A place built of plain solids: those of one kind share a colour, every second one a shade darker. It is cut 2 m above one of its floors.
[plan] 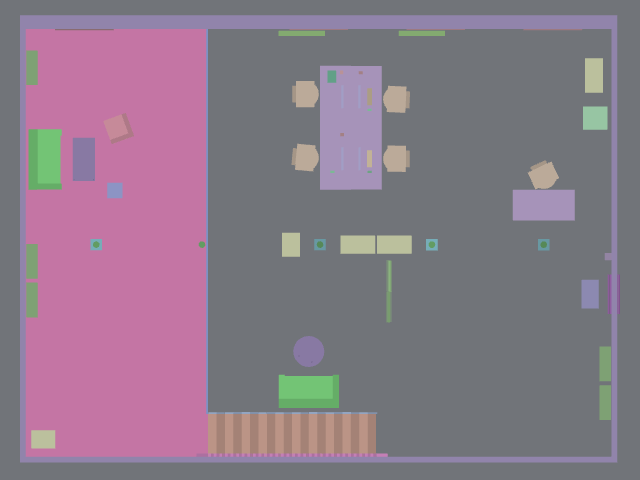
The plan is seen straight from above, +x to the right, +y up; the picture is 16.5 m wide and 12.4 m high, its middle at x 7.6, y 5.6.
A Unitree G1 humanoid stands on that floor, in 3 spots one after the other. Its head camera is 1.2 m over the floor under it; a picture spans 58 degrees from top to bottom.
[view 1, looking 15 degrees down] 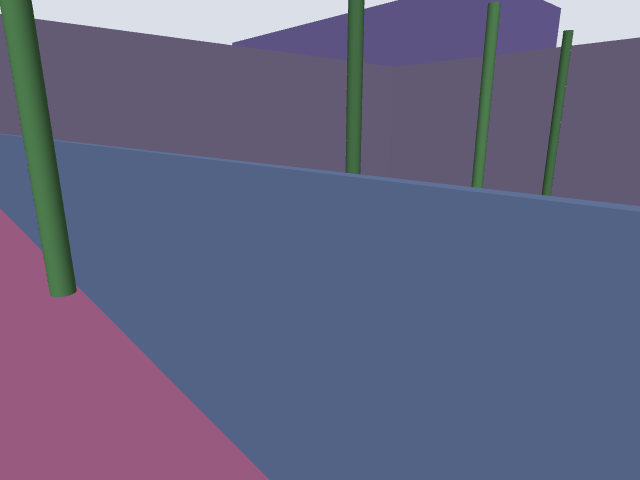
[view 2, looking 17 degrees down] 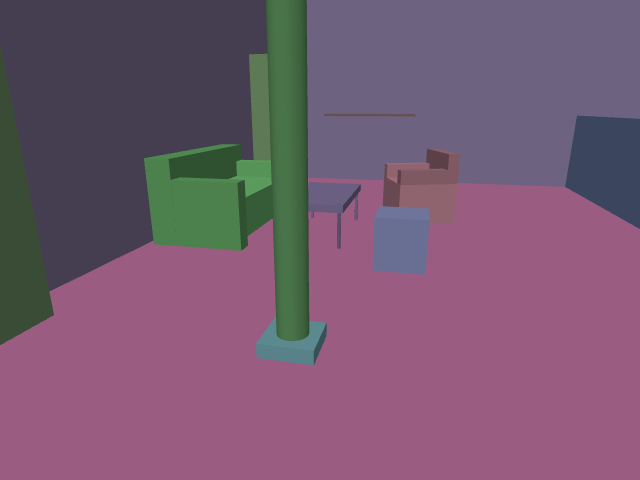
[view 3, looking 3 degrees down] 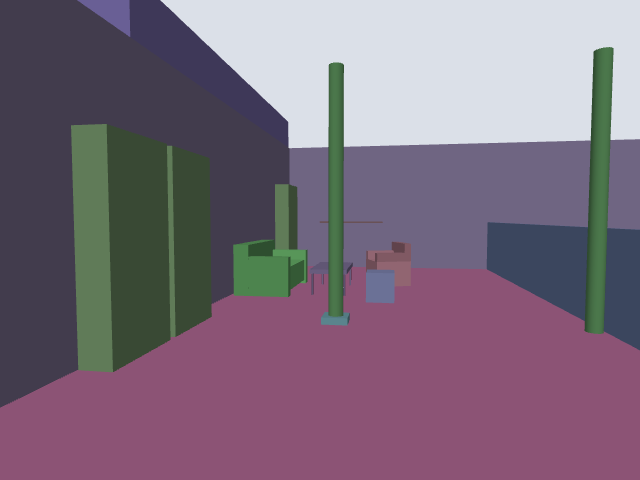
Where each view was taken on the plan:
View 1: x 3.96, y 2.00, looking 48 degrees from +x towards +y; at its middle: gallery_guard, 1.08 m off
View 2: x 2.41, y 3.55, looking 103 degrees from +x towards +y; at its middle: gallery_level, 4.10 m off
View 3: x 2.41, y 0.59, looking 99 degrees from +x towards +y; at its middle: wall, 10.60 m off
